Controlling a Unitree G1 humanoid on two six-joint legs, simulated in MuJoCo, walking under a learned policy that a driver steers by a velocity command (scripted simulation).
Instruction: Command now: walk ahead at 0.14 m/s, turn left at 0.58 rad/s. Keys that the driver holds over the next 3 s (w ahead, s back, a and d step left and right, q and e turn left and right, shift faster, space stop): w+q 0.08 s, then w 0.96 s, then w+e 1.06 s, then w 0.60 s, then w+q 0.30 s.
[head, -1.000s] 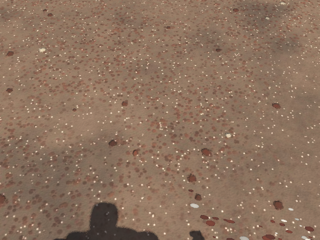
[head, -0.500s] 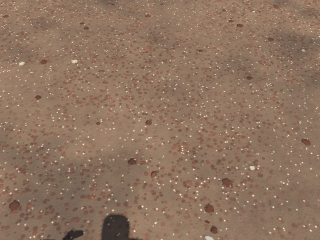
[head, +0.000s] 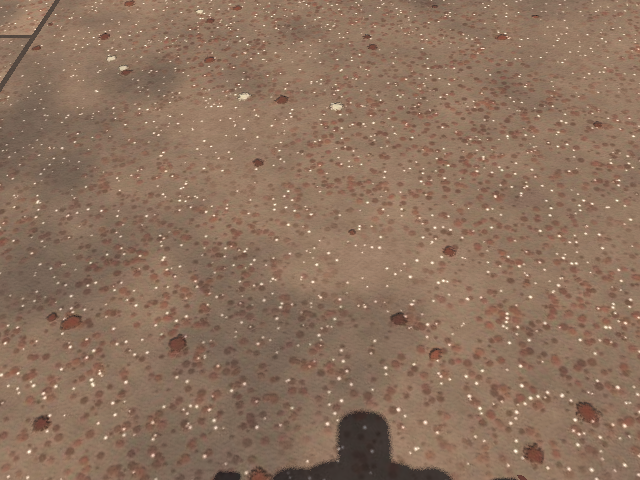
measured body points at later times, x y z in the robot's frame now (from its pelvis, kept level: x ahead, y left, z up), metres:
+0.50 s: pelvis +0.11 +0.08 +0.01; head +0.12 +0.10 +0.46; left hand +0.23 +0.36 -0.10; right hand +0.17 -0.19 -0.10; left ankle +0.01 +0.15 -0.74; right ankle +0.24 -0.08 -0.67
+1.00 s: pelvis +0.40 +0.07 +0.00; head +0.42 +0.07 +0.45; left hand +0.42 +0.36 -0.11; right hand +0.58 -0.17 -0.10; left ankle +0.46 +0.26 -0.67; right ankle +0.41 -0.01 -0.74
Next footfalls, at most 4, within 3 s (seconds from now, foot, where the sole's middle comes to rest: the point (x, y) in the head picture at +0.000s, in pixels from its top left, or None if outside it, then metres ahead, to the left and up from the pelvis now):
0.26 left None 0.05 0.16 -0.78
0.74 right None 0.45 0.00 -0.78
1.24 left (229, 384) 0.69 0.28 -0.78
1.76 right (349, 286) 0.95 0.00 -0.78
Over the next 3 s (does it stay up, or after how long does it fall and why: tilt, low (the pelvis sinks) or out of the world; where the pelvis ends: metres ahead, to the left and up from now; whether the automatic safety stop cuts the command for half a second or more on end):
stays up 1.41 -0.18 0.00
